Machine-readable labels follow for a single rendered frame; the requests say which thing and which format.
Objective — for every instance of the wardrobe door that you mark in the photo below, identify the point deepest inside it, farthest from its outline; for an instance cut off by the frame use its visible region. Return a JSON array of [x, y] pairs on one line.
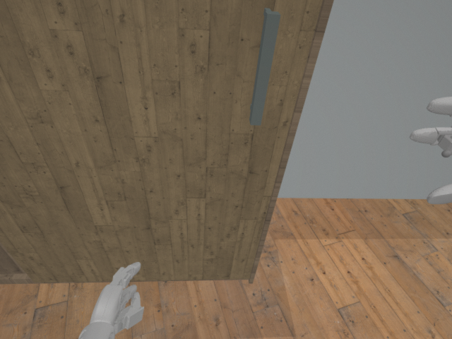
[[125, 134], [8, 264]]

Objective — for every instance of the robot right hand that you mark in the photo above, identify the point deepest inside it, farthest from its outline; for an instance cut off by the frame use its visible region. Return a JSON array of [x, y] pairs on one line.
[[441, 136]]

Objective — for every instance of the handle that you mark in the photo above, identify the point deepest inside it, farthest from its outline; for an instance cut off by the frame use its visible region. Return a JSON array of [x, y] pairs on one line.
[[265, 59]]

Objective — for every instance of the robot left hand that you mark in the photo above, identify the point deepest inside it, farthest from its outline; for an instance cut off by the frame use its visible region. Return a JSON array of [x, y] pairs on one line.
[[110, 306]]

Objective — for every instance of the left robot forearm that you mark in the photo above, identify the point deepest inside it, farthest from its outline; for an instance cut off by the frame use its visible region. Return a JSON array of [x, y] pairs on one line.
[[98, 330]]

